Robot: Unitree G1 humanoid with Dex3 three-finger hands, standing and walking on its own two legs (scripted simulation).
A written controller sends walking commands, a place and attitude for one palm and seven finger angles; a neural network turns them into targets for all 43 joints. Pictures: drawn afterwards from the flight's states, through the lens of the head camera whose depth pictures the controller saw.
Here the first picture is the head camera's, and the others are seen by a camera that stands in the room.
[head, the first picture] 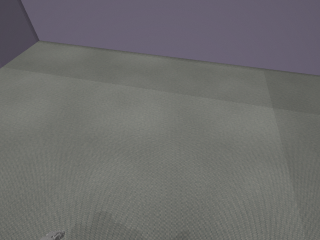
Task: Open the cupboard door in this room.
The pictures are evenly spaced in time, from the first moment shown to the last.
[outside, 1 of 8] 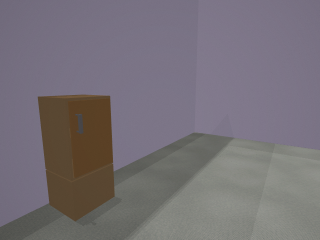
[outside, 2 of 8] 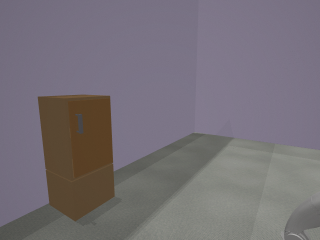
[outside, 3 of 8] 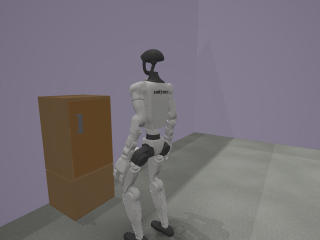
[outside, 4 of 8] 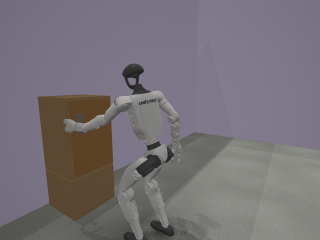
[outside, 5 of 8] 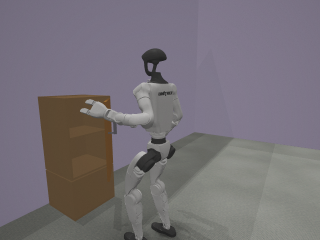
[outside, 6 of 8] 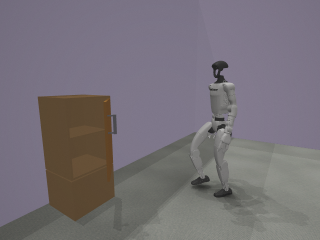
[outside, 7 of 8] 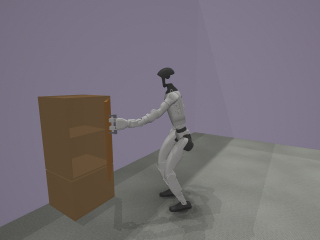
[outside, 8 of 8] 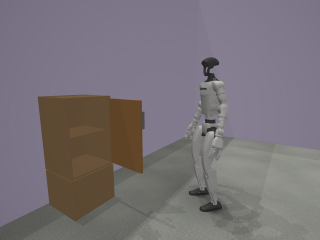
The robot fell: no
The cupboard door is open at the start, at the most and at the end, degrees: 0 86 86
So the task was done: yes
